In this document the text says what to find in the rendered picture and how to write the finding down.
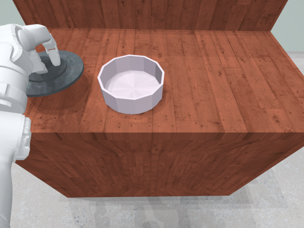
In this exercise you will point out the left robot forearm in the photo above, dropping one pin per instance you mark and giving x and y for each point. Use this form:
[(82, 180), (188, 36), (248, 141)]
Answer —
[(16, 45)]

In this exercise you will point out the lid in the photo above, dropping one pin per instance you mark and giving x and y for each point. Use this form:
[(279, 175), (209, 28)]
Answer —
[(57, 78)]

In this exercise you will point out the left robot upper arm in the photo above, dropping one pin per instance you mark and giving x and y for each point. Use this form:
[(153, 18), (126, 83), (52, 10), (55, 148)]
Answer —
[(15, 138)]

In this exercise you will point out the pot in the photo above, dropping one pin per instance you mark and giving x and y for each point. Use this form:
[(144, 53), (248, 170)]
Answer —
[(131, 84)]

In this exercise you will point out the left robot hand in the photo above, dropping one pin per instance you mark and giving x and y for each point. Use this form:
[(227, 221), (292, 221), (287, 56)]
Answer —
[(44, 37)]

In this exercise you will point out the knob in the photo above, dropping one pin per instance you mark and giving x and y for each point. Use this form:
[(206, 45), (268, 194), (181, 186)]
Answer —
[(46, 60)]

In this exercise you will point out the table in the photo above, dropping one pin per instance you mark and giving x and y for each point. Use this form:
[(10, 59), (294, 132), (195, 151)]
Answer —
[(232, 102)]

